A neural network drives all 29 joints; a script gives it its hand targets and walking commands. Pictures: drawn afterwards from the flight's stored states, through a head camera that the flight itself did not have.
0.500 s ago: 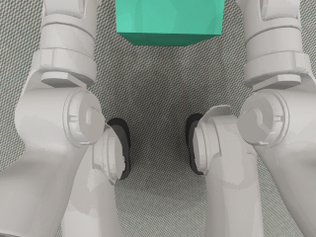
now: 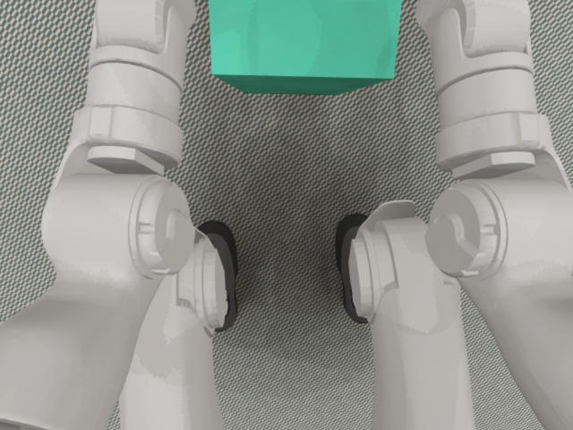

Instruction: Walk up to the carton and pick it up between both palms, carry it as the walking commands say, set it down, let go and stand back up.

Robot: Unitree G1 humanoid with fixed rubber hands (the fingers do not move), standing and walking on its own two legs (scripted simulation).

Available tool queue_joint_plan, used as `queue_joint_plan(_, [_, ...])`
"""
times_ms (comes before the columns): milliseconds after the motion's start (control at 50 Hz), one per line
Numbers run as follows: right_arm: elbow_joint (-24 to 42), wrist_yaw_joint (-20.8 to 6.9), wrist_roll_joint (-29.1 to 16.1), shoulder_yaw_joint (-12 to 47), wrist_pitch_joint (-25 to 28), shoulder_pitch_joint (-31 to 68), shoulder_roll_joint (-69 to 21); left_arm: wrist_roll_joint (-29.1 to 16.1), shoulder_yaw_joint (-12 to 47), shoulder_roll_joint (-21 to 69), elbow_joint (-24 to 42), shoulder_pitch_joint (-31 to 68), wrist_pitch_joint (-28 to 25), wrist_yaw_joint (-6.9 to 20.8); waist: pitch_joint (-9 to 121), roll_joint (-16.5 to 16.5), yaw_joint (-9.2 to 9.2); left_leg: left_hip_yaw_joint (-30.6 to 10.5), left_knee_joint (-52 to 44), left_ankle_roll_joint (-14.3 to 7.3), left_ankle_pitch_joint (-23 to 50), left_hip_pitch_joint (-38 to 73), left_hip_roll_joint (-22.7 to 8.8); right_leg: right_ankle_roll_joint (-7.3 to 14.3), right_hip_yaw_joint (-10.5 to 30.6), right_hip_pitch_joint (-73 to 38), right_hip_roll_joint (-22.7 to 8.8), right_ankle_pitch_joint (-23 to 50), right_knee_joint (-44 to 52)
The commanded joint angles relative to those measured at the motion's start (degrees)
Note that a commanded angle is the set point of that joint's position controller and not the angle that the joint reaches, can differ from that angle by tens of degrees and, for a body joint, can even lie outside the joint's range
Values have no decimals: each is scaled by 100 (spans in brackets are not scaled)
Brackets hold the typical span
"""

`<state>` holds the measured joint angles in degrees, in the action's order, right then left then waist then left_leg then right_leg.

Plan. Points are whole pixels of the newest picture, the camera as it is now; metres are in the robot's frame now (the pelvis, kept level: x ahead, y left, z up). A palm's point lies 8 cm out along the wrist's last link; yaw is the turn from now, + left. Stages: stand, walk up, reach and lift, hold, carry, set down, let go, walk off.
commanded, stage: reach and lift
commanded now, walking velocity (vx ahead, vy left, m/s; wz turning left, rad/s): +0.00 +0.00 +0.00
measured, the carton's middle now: out of the picture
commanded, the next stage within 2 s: none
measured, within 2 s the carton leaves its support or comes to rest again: leaves its support in 0.08 s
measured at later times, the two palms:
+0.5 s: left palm out of the picture +0.57 +0.09 -0.08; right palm out of the picture +0.55 -0.14 -0.08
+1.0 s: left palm out of the picture +0.55 +0.10 -0.02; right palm out of the picture +0.53 -0.14 -0.02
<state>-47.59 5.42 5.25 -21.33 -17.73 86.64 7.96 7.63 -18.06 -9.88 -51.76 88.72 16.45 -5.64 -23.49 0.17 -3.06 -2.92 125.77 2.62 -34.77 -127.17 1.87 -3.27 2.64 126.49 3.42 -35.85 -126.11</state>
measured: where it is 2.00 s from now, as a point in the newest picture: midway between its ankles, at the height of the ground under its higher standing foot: (288, 288)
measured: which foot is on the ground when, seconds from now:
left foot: down 0.00-1.00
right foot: down 0.00-1.00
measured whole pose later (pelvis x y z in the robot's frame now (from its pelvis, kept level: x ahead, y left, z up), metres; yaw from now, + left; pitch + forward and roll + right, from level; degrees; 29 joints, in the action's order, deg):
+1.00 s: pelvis +0.00 +0.01 +0.09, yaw +0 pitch +44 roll -1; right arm -36.2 6.6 16.7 -31.1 -22.4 74.1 -3.2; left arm 16.3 -25.0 -0.2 -42.8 77.3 22.5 -6.9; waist -5.6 0.9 -2.5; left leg -4.2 107.1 3.2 -31.0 -119.6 4.3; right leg -4.0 4.2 118.8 3.7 -32.1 -107.3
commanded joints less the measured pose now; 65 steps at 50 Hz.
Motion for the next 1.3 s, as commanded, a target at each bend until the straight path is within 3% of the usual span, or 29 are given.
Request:
queue_joint_plan(0, [706,-1506,-1007,2685,119,3791,-5875,-958,2359,5702,552,3492,-66,1500,8519,123,100,827,-794,-262,2533,4080,681,51,-830,-4114,514,2773,1013])
queue_joint_plan(80, [1104,-1336,-1102,2835,64,3916,-6004,-1215,2582,5811,1226,3858,-66,1395,9614,118,-5,874,-899,-200,2950,4269,719,53,-783,-4888,550,3480,1086])
queue_joint_plan(120, [1013,-1272,-957,2695,41,3823,-5996,-1146,2478,5831,1235,3875,-52,1353,9562,124,-61,877,-1024,-171,2889,4074,749,76,-761,-4875,562,3514,1166])
queue_joint_plan(260, [466,-1294,-177,1901,-2,3475,-5952,-492,1798,6052,399,3413,26,1301,8218,219,-223,796,-1522,-179,2142,3755,861,60,-893,-3668,595,2482,1616])
queue_joint_plan(360, [298,-1424,135,1606,-96,3402,-5984,-82,1410,6172,119,3186,144,1280,8012,313,-146,780,-1742,-202,1920,3881,888,62,-931,-3274,609,2101,1789])
queue_joint_plan(480, [482,-1478,48,1879,-173,3383,-6277,-151,1649,6319,567,3345,142,1231,8661,261,-41,810,-1808,-178,2203,4198,890,35,-916,-3620,649,2357,1858])
queue_joint_plan(640, [996,-1357,-188,2401,-285,3360,-6599,-447,2221,6606,1186,3403,224,1203,9743,191,-76,828,-1910,-116,2695,4647,897,11,-884,-4495,703,2975,1998])
queue_joint_plan(960, [709,-1398,252,2062,-352,2662,-6886,1,1922,6954,840,2675,300,1282,8941,268,-81,737,-2711,-91,2417,4592,964,26,-827,-4310,747,2634,2743])
queue_joint_plan(1280, [793,-1393,302,2156,-476,2523,-7262,19,1921,7253,848,2487,439,1366,9213,166,-60,728,-3251,-78,2118,4929,987,17,-766,-4936,752,2411,3321])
